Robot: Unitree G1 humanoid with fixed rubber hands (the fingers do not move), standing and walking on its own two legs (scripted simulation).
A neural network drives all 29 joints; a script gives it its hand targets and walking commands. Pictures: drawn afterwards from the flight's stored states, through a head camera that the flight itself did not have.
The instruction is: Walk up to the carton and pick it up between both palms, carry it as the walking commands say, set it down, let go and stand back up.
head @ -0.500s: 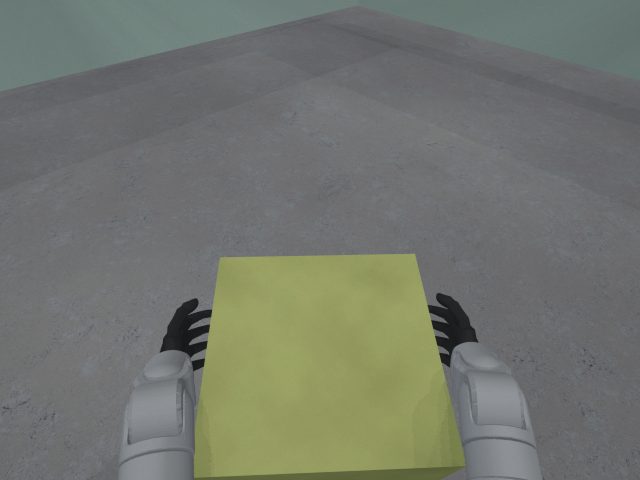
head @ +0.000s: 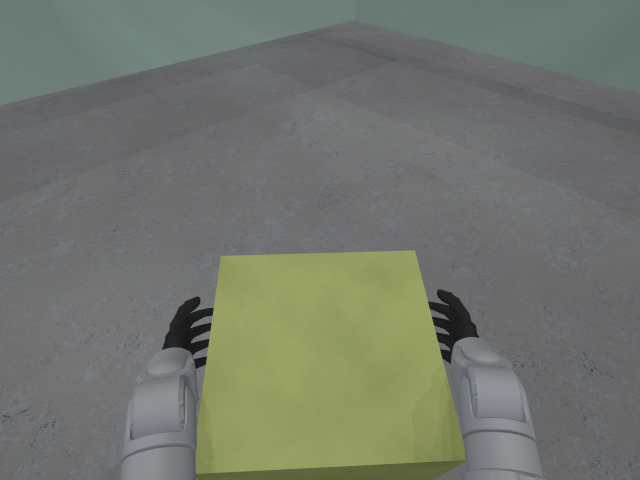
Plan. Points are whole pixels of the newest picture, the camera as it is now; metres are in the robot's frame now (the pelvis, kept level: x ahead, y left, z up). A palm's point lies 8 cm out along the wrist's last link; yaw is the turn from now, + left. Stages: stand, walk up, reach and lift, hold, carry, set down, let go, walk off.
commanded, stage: carry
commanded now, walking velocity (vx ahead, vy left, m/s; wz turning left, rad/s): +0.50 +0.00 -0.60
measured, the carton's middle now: (322, 372) +0.29 +0.00 -0.02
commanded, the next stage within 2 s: none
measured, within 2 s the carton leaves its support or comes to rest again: neither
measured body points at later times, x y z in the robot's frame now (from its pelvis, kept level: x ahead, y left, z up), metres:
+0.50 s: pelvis +0.14 -0.04 -0.02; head +0.09 -0.04 +0.43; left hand +0.44 +0.07 +0.06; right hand +0.35 -0.28 +0.06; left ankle +0.04 +0.11 -0.74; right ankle +0.13 -0.12 -0.75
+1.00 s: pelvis +0.41 -0.10 -0.02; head +0.41 -0.10 +0.43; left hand +0.74 -0.05 +0.04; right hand +0.57 -0.37 +0.05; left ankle +0.52 -0.02 -0.74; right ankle +0.26 -0.12 -0.66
